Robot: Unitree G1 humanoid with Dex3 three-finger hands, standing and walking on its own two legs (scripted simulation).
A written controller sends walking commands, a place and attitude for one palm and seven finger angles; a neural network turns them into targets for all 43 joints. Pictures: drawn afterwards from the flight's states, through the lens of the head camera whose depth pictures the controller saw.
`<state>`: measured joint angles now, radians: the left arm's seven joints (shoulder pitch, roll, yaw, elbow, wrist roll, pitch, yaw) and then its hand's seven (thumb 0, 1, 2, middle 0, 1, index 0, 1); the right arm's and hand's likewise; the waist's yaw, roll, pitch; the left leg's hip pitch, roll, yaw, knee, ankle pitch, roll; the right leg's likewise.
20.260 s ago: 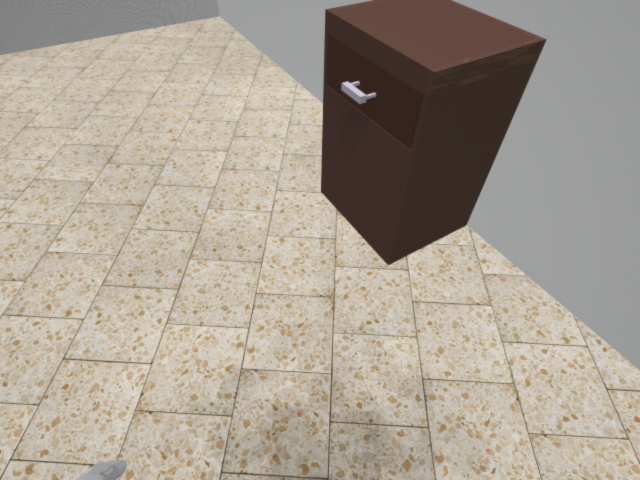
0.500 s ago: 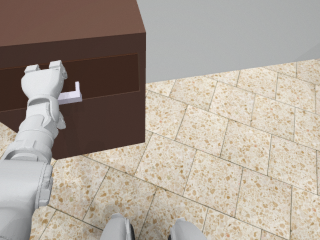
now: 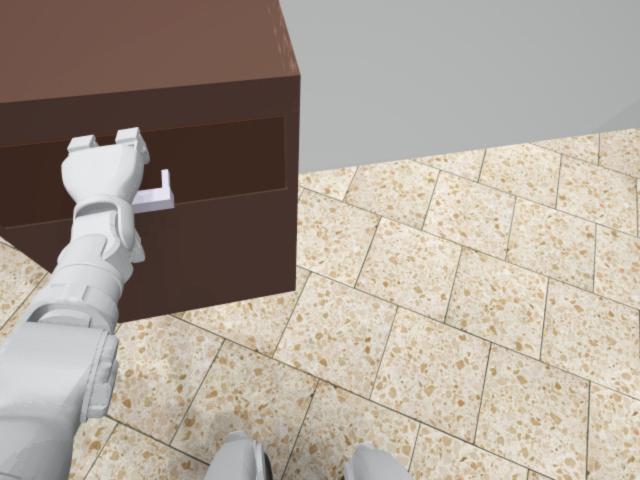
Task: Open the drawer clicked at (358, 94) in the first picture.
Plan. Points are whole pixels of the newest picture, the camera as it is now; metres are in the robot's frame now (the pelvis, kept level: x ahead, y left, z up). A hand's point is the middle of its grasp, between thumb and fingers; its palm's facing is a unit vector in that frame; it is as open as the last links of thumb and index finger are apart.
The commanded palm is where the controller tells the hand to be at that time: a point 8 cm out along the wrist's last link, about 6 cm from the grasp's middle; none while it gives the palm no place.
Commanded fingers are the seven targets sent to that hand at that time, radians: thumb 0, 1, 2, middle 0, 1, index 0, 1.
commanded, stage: re-aim the fingers above the handle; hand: left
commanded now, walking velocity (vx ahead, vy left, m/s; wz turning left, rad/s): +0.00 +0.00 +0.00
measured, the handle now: (136, 190) +0.55 +0.24 -0.06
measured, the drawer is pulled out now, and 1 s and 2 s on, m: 0.00 0.00 0.00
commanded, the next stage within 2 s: lower the fingers behind the handle in 0.48 s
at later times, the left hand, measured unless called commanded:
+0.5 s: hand (115, 201) +0.49 +0.24 +0.00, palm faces -0.08 -0.04 -1.00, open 13.8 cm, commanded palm +0.49 +0.22 +0.05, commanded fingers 0.00 -0.50 0.30 -0.30 -1.20 -0.30 -1.20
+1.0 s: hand (130, 209) +0.50 +0.23 -0.03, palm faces -0.05 -0.04 -1.00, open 13.8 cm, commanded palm +0.49 +0.21 +0.02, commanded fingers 0.00 -0.50 0.30 -0.30 -1.20 -0.30 -1.20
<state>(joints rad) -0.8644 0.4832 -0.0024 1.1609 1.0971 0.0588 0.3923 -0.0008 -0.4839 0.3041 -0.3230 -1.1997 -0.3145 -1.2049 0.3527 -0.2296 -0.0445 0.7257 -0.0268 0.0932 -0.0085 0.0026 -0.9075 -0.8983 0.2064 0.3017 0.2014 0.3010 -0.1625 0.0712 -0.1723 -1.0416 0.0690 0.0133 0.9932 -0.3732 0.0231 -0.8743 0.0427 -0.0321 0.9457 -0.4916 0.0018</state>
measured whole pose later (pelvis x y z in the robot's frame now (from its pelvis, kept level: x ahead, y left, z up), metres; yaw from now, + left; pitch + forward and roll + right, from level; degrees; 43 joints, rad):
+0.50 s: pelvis +0.00 +0.00 +0.00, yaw +0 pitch +25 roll -4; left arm -0.87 0.52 0.00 1.17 1.09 0.02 0.37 0.00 -0.48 0.30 -0.32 -1.20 -0.31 -1.20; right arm 0.36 -0.24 -0.05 0.74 -0.02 0.08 -0.02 0.00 -0.91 -0.90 0.21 0.30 0.20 0.30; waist -0.16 0.07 -0.17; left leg -1.07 0.07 0.00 1.02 -0.38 0.02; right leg -0.89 0.05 -0.04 0.96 -0.50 0.00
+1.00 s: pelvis -0.01 +0.00 -0.02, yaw -1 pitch +27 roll -5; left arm -0.89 0.50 0.02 1.18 1.12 0.03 0.43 0.00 -0.48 0.30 -0.32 -1.20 -0.31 -1.20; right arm 0.36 -0.22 -0.04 0.75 -0.05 0.07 0.00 0.00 -0.91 -0.90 0.21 0.30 0.20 0.30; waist -0.17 0.07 -0.19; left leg -1.17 0.07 0.00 1.10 -0.40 0.03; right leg -1.00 0.05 -0.04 1.05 -0.52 0.01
